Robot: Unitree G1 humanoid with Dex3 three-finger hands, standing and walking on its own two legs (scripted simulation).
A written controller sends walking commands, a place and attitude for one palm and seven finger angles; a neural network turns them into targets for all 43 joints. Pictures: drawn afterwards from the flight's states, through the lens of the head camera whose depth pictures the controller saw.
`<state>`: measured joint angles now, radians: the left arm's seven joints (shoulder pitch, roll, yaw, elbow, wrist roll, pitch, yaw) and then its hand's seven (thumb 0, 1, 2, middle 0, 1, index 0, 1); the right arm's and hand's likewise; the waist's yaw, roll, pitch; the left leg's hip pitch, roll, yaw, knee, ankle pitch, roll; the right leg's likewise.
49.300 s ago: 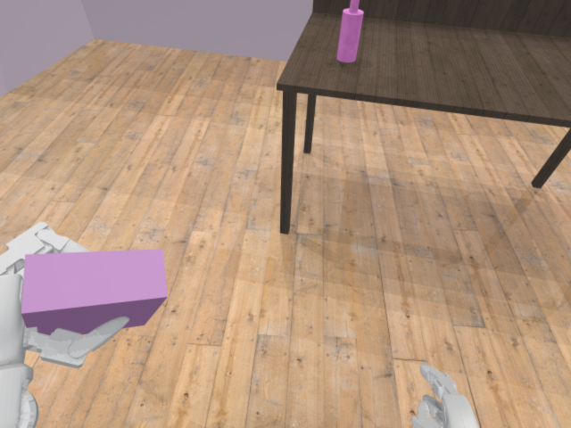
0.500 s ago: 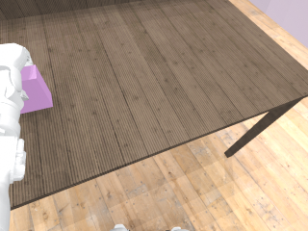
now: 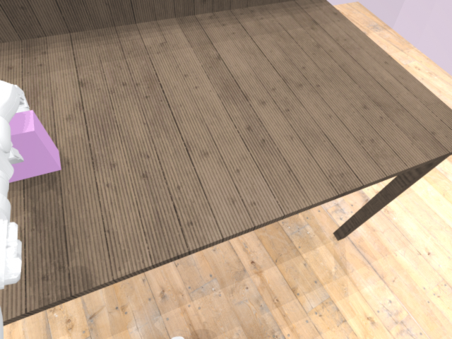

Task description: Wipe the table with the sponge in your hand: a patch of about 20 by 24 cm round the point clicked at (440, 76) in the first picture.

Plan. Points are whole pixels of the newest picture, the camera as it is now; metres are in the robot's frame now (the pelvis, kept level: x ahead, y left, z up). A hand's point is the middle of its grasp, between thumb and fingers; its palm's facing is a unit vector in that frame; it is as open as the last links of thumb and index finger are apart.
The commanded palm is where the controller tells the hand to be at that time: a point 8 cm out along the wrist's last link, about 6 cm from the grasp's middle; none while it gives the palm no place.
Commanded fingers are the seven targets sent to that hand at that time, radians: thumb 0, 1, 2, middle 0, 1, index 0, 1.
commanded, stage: slide back across to the first lane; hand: left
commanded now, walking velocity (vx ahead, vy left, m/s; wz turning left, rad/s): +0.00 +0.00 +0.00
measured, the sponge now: (13, 156) +0.44 +0.38 +0.03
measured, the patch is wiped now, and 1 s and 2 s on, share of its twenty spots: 0.95 0.95 0.95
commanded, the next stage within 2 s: wipe back along the first lane in 0.22 s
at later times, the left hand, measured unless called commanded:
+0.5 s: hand out of the picture +0.43 +0.40 +0.09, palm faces -0.17 +0.02 -0.99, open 9.3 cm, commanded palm +0.43 +0.37 +0.13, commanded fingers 0.00 0.10 1.30 -1.20 -1.60 -1.20 -1.60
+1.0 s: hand out of the picture +0.41 +0.38 +0.09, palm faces -0.10 +0.01 -1.00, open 9.3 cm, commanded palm +0.38 +0.36 +0.12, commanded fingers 0.00 0.10 1.30 -1.20 -1.60 -1.20 -1.60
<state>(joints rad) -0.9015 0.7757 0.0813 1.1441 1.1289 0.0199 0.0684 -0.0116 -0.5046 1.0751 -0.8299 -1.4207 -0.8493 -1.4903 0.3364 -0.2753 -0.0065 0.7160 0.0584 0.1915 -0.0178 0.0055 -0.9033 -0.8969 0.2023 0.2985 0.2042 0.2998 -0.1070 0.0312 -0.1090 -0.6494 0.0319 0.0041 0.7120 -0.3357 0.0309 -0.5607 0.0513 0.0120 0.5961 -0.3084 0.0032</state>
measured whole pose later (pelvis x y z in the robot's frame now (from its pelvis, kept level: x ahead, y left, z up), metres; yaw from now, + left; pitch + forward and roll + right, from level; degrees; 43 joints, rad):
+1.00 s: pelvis +0.00 +0.01 +0.00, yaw +1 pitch +13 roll -3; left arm -0.69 0.72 0.06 0.96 1.05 -0.04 0.10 -0.02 -0.47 1.07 -0.79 -1.46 -0.81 -1.53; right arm 0.29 -0.28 -0.02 0.69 0.07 0.22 -0.01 0.01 -0.90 -0.90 0.20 0.30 0.20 0.30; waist -0.03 0.04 -0.12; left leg -0.57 0.01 0.00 0.68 -0.33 0.04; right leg -0.48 0.03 0.01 0.57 -0.31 0.01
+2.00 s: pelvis +0.01 -0.01 +0.02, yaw +2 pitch +5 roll -1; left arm -0.16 0.59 0.05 0.33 0.93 0.12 0.07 0.00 -0.46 1.07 -0.78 -1.48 -0.80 -1.54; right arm 0.15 -0.29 0.00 0.64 0.08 0.18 -0.02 0.01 -0.91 -0.90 0.20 0.30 0.20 0.30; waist 0.05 0.07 -0.07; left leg -0.36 0.00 0.00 0.56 -0.30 0.03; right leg -0.28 0.02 0.01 0.48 -0.30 0.00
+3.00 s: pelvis +0.00 -0.01 +0.02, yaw +3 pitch +1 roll -1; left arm -0.20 0.63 0.03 0.24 0.89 0.13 -0.08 0.00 -0.49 1.06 -0.83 -1.42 -0.85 -1.48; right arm 0.09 -0.28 0.02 0.66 0.06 0.15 -0.07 0.01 -0.90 -0.90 0.20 0.30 0.20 0.30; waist 0.07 0.08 0.00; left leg -0.25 0.00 -0.02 0.46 -0.24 0.02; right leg -0.17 0.02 -0.01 0.40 -0.25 -0.01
